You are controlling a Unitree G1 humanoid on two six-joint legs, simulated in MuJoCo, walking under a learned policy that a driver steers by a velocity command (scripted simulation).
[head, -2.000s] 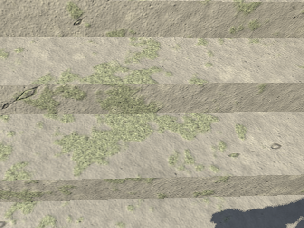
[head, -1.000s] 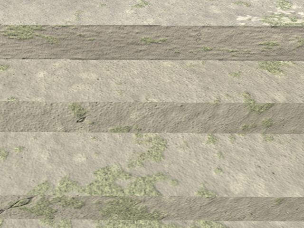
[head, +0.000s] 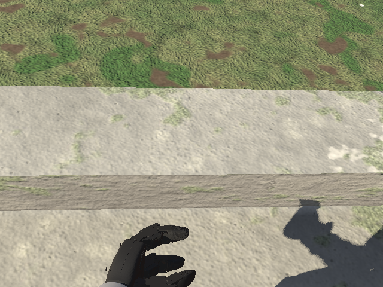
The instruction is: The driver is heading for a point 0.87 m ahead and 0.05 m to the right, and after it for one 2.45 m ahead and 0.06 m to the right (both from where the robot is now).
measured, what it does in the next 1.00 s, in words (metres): climbs: left foot 0.17 m higher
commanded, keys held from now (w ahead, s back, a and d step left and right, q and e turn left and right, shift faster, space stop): w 0.82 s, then w+e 0.18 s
